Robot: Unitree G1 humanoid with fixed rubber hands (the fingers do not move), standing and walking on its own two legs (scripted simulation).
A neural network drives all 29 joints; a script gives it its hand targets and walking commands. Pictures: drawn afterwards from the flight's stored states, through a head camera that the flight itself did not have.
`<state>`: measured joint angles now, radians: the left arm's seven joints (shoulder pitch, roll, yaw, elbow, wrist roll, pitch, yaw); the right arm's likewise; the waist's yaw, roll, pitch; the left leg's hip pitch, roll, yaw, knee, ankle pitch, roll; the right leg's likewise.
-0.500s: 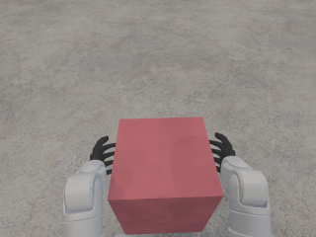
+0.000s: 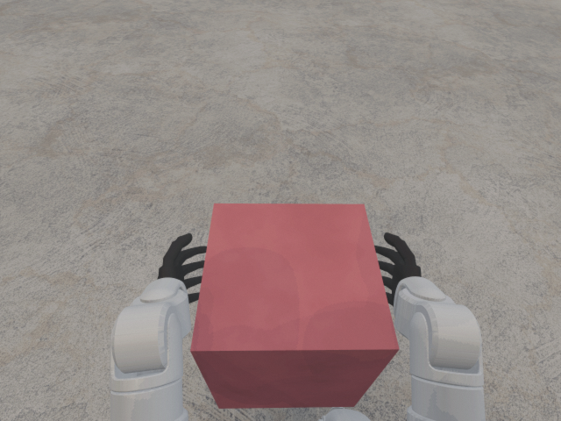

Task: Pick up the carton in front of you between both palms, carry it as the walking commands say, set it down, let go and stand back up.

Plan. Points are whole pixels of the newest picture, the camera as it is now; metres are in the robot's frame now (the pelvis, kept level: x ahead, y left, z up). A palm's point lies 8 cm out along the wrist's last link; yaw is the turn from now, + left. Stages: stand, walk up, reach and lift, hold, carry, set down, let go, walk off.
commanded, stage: carry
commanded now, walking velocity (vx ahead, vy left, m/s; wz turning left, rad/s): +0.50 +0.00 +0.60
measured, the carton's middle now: (288, 311) +0.27 -0.01 +0.01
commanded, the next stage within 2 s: none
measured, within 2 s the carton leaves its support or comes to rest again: neither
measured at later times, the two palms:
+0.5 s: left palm (166, 156) +0.53 +0.20 +0.08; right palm (318, 137) +0.61 -0.09 +0.07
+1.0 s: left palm (110, 87) +0.80 +0.37 +0.07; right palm (229, 61) +0.94 +0.10 +0.08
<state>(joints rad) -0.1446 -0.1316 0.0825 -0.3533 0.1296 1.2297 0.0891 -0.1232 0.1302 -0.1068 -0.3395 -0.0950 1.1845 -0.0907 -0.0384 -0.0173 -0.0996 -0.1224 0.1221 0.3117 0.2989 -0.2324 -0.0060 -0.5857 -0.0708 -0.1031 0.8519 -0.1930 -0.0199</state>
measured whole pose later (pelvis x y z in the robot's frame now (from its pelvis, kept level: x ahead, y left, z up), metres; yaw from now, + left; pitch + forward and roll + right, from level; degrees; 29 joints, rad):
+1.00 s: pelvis +0.63 +0.11 +0.00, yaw +25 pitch +4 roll -1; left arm -0.13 -0.13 0.10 -0.38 0.11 1.19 0.09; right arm -0.15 0.13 -0.10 -0.35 -0.10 1.17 -0.09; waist 0.02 -0.01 -0.04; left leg -0.09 -0.06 0.05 0.24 -0.24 0.10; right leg -0.62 -0.13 -0.08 0.73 -0.16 0.08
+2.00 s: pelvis +1.23 +0.42 +0.00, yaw +26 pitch +4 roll -1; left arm -0.09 -0.13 0.07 -0.39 0.12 1.17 0.09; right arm -0.10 0.13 -0.08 -0.37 -0.10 1.15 -0.09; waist -0.02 0.00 -0.04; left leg -0.06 0.02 0.20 0.23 -0.25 0.04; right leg -0.60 -0.10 -0.12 0.70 -0.15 0.02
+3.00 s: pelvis +1.84 +0.75 +0.00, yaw +27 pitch +4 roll -2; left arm -0.08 -0.13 0.06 -0.40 0.12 1.17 0.09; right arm -0.09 0.13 -0.08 -0.38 -0.09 1.14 -0.09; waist -0.01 -0.01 -0.05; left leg -0.02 0.03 0.20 0.21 -0.27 0.03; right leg -0.60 -0.10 -0.13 0.65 -0.10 0.02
